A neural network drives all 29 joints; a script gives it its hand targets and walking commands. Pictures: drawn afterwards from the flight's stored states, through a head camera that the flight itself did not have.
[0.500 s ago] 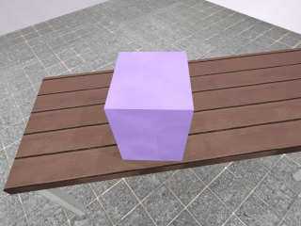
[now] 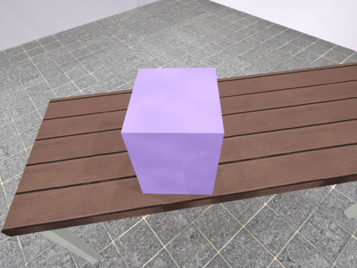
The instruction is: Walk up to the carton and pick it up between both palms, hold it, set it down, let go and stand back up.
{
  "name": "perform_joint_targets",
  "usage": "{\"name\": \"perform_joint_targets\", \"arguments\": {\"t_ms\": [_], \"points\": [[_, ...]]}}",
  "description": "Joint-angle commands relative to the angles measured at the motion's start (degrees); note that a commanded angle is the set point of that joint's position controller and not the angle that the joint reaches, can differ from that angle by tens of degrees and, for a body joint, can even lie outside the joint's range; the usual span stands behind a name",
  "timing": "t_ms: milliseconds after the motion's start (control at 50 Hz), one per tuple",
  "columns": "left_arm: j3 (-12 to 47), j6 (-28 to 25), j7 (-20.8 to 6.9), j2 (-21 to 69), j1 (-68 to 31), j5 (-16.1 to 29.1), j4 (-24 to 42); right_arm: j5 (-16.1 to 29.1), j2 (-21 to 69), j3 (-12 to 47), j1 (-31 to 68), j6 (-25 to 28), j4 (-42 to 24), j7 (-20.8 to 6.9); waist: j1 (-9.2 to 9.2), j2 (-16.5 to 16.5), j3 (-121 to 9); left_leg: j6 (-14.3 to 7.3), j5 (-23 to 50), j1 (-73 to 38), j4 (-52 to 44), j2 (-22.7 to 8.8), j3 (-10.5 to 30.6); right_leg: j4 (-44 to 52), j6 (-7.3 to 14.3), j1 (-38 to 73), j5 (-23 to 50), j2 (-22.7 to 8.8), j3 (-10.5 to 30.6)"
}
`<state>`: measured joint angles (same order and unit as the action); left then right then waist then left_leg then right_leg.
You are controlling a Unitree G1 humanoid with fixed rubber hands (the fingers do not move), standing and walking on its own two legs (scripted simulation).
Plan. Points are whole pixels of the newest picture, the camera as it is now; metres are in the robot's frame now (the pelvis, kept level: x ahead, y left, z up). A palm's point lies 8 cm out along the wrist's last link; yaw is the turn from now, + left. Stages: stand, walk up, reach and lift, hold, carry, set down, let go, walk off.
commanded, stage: stand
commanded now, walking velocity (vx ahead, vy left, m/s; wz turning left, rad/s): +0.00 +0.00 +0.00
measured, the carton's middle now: (177, 134) +0.46 +0.02 +0.00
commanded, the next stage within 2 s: none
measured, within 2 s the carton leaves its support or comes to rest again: neither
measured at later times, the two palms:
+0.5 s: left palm out of the picture +0.04 +0.28 -0.12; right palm out of the picture +0.03 -0.28 -0.13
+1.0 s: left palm out of the picture +0.06 +0.26 -0.13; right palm out of the picture +0.03 -0.28 -0.13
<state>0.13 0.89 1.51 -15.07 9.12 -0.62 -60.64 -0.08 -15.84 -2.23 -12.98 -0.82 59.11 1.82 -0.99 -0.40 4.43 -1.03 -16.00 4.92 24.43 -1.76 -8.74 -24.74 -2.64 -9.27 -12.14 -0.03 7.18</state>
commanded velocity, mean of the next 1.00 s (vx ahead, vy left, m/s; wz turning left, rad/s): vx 0.00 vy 0.00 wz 0.00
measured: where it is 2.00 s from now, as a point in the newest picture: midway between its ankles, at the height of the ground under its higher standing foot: outside the picture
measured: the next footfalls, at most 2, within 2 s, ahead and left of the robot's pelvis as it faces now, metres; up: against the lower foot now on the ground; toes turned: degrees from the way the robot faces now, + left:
none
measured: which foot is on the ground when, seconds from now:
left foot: down 0.00-1.00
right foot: down 0.00-1.00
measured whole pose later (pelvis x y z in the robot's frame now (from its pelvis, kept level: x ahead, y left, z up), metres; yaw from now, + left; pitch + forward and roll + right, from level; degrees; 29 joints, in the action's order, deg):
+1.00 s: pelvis +0.00 +0.00 +0.00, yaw +0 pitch -3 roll +0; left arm 0.4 0.9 1.3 -15.6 9.0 -0.5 -61.7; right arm -0.4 -16.8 -2.8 -13.2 -0.9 58.8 0.7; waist -1.4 -0.5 4.9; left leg -0.6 -16.2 5.5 24.8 -1.9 -8.0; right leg -25.4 -2.4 -10.0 -12.5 -0.1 6.4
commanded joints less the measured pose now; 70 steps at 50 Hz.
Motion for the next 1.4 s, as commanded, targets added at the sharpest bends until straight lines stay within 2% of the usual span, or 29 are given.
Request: {"name": "perform_joint_targets", "arguments": {"t_ms": [0,80,120,200,240,260,280,400,440,460,520,580,620,700,740,760,860,900,1000,1040,1060,1120,1140,1260,1280,1300,1340,1360,1380], "points": [[-1.56,-0.10,0.95,-7.59,0.59,0.31,1.57,-0.78,-10.06,-1.89,2.50,0.75,-4.28,0.04,0.53,2.76,-1.89,-3.30,7.66,0.50,-5.48,-8.44,8.17,2.80,2.46,-1.74,12.44,-3.26,0.67],[-0.85,-0.56,0.39,-6.90,3.95,-0.10,1.32,0.00,-6.49,-1.28,-5.84,0.15,-0.24,0.04,-0.17,-3.07,0.82,-0.46,6.32,-0.42,-5.41,-5.90,6.22,2.17,2.32,-2.17,13.61,-4.38,1.89],[-1.53,-0.05,0.77,-9.32,2.21,0.28,0.49,-0.42,-6.62,-1.40,-2.33,0.31,-1.72,-0.62,-0.40,3.65,2.18,-1.64,0.89,1.58,-7.09,-5.99,6.85,3.51,2.46,-5.35,10.16,-3.11,1.87],[-1.02,-0.26,0.26,-7.91,-0.35,0.66,2.28,-0.05,-11.85,-2.83,1.56,0.99,-4.19,-0.86,0.79,-4.17,-0.38,-1.36,-0.62,1.88,-9.05,-6.44,7.67,2.56,2.37,-3.36,10.53,-3.76,1.87],[-1.55,-0.35,0.32,-9.21,0.14,0.01,1.53,-0.74,-8.94,-2.26,-1.67,1.27,-2.96,-0.56,-0.31,3.24,0.74,-1.76,-1.70,1.85,-9.71,-7.99,9.35,3.75,2.58,-4.56,7.51,-3.35,1.44],[-0.20,-0.24,-0.03,-4.54,3.20,0.59,0.84,0.07,-6.53,-1.74,-4.05,0.56,-1.14,-0.80,0.85,-1.26,0.75,-1.35,-2.46,1.69,-9.51,-5.95,8.81,3.58,2.70,-3.23,5.70,-2.60,0.93],[-1.99,-0.90,0.32,-10.54,2.55,-0.38,1.44,-0.02,-8.29,-1.95,-3.42,0.55,-2.58,-0.99,0.40,2.76,2.88,-1.78,-0.39,1.77,-7.72,-6.51,8.05,3.79,2.68,-4.85,8.56,-3.70,1.68],[-1.64,-0.50,0.16,-10.00,1.76,-0.35,1.79,-0.10,-10.44,-2.77,-1.79,0.63,-3.23,-0.60,-0.20,2.75,-3.17,-1.30,3.20,-3.22,-5.42,-5.65,6.99,3.94,3.56,-5.11,11.24,-3.84,2.30],[-0.94,-0.50,0.37,-8.37,2.55,0.28,0.69,0.04,-9.68,-2.53,-1.80,0.38,-3.26,-0.66,-0.35,-2.94,-1.14,-1.79,4.87,-0.48,-6.15,-6.81,7.33,3.12,2.64,-4.52,13.93,-3.52,1.88],[-1.81,-0.50,0.41,-11.07,2.72,-0.03,0.20,-0.17,-9.86,-2.11,-3.35,0.62,-3.08,-1.05,-1.00,2.83,0.48,-1.47,4.89,0.30,-6.53,-6.53,7.53,3.62,2.53,-4.43,11.65,-3.82,1.37],[-1.72,-0.88,0.34,-9.39,0.66,-0.03,2.66,-0.13,-8.09,-1.65,-0.67,1.29,-2.74,-0.26,0.50,-2.23,-1.83,-2.07,8.92,-0.52,-5.66,-6.48,8.18,2.36,2.73,-2.12,12.73,-3.70,1.54],[-1.87,-0.47,0.87,-11.09,-0.69,-0.65,2.42,-0.32,-5.45,-1.21,-0.10,-0.06,-3.01,-0.39,-0.36,4.83,-0.23,-1.05,1.75,-0.55,-6.10,-5.45,7.12,3.98,2.65,-5.38,8.31,-4.01,1.84],[-0.65,-0.58,0.76,-7.57,2.85,0.63,-0.03,-0.08,-7.53,-1.62,-2.43,-0.01,-1.43,-0.98,-0.93,-1.26,-2.31,-2.28,3.05,0.13,-7.10,-5.66,7.14,4.71,2.73,-3.59,11.63,-3.81,3.01],[-1.10,-0.23,0.96,-8.61,2.60,-0.32,0.79,-0.31,-6.76,-1.62,-0.55,1.52,-2.10,-0.21,0.03,3.00,-2.93,-2.59,5.05,-1.51,-6.86,-7.74,7.79,2.44,2.17,-4.21,15.17,-3.63,0.17],[-1.08,-0.94,0.92,-9.24,0.55,0.03,2.04,-0.10,-12.15,-3.05,0.06,1.62,-3.25,-0.64,-0.22,-1.84,-2.78,-2.03,9.96,-2.27,-6.03,-6.76,6.65,3.04,2.88,-4.00,15.10,-4.56,2.26],[-0.43,-0.85,0.48,-8.15,4.64,0.17,0.18,-0.17,-10.02,-2.73,-1.77,1.32,-1.86,-0.81,0.23,5.04,-4.90,-2.01,10.36,-5.32,-3.42,-6.66,6.86,3.08,2.78,-3.25,16.76,-4.36,0.89],[-0.32,-0.18,1.02,-7.61,0.96,0.17,0.89,-0.06,-7.54,-2.12,-2.37,0.48,-2.41,0.18,-1.30,-4.93,0.04,-2.28,13.65,-1.88,-4.63,-7.70,6.84,0.67,2.92,-7.22,14.46,-3.19,0.45],[-1.25,-0.21,0.67,-8.99,0.71,-0.07,1.60,0.09,-8.55,-1.78,-3.37,-0.15,-1.81,-0.22,-0.58,1.03,-2.66,-1.93,11.00,-3.71,-4.91,-7.00,7.22,1.32,2.76,-4.74,16.23,-3.07,-0.65],[-2.70,-0.81,-0.36,-13.44,-1.89,-0.27,3.60,0.27,-8.64,-1.74,-1.67,0.74,-3.47,-1.05,0.43,-1.79,-2.59,-1.09,6.99,1.53,-5.74,-6.12,7.37,2.10,4.45,0.77,15.98,-5.43,1.79],[-2.83,-0.49,0.14,-12.26,-2.88,-0.04,2.42,-0.21,-9.07,-1.69,-1.69,1.15,-4.37,-0.13,-1.17,6.22,-3.04,-2.00,7.94,-1.55,-4.69,-7.78,7.49,2.48,2.61,-2.17,16.88,-3.80,0.15],[-1.70,-0.41,0.09,-9.37,-0.39,0.17,0.57,-0.58,-10.91,-2.11,-1.11,1.20,-2.96,-0.82,0.11,-0.29,-3.70,-1.86,10.25,-0.56,-6.19,-6.65,7.53,2.76,2.55,-0.39,15.79,-4.29,1.34],[-1.83,-0.35,0.50,-8.50,0.02,0.16,1.39,-0.29,-6.74,-0.98,-4.50,0.58,-1.92,0.01,-1.02,0.38,-4.61,-1.57,7.78,-3.61,-6.03,-7.36,6.55,2.04,3.86,-1.32,15.00,-3.61,0.60],[-2.13,-0.57,0.03,-9.50,1.32,0.24,2.52,-0.32,-6.67,-0.63,-3.69,0.58,-2.20,0.42,1.72,0.08,-2.25,-2.13,5.65,0.27,-6.57,-8.33,8.65,1.13,3.02,-1.74,12.51,-3.24,-1.51],[-1.71,-0.48,0.47,-9.68,-2.78,0.00,2.68,-0.16,-8.82,-1.35,-1.42,0.24,-2.79,-0.16,0.70,1.28,-1.12,-1.02,3.86,0.28,-6.10,-5.42,6.31,4.61,3.81,-3.00,12.91,-4.78,4.12],[-2.89,-0.50,0.33,-13.24,-0.09,0.23,2.76,0.03,-8.53,-1.51,-0.25,0.67,-3.33,-0.43,1.35,5.02,-1.36,-1.59,1.19,0.57,-7.65,-6.93,7.82,3.00,3.50,-3.05,11.51,-4.44,1.83],[-1.39,-0.13,0.26,-8.66,2.23,0.06,-0.78,0.31,-5.21,-0.67,-1.48,1.33,-2.32,-0.58,0.67,-0.83,-1.44,-1.93,3.06,-0.24,-7.42,-6.92,7.90,4.43,3.50,-3.69,12.50,-4.11,3.47],[-1.32,-0.29,0.06,-7.67,0.59,-0.40,0.46,0.16,-7.55,-0.86,-3.47,1.05,-1.91,-0.52,-1.20,-1.22,1.19,-0.78,2.08,-0.32,-6.75,-5.68,5.80,5.72,2.90,-4.73,12.50,-3.59,2.48],[-2.23,-0.43,-0.15,-9.19,0.03,0.10,0.83,0.03,-9.01,-1.50,-3.07,0.65,-1.31,-0.53,-0.24,0.90,-0.15,-1.62,-0.26,0.21,-8.56,-6.70,7.20,3.96,2.97,-4.95,10.04,-2.81,1.54],[-2.05,-0.31,0.00,-9.43,1.61,0.19,0.07,-0.78,-9.36,-1.66,-2.63,0.61,-1.47,-0.78,0.86,-4.85,-0.37,-1.67,-1.15,1.41,-9.35,-7.04,7.84,4.56,2.40,-3.51,7.57,-3.09,1.25]]}}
